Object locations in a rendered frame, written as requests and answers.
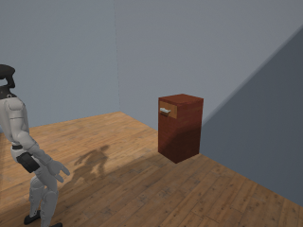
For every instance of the cabinet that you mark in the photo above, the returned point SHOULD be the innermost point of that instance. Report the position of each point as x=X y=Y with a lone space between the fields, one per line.
x=179 y=138

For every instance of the drawer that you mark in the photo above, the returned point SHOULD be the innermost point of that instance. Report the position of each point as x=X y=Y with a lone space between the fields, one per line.
x=170 y=107

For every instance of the right robot upper arm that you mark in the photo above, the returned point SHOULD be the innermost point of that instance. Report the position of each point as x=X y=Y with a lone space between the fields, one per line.
x=15 y=109

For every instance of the right robot forearm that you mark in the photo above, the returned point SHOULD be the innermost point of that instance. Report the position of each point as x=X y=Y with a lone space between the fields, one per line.
x=29 y=145

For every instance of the robot right hand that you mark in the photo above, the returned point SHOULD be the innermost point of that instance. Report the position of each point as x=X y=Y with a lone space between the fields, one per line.
x=54 y=169

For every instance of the left robot thigh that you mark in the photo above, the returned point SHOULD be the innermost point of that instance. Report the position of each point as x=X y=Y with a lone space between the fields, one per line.
x=35 y=182

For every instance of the robot left foot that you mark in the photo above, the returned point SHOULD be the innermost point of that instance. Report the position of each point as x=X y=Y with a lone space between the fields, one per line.
x=28 y=219

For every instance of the handle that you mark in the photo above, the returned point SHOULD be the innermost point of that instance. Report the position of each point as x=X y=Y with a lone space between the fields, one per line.
x=164 y=110

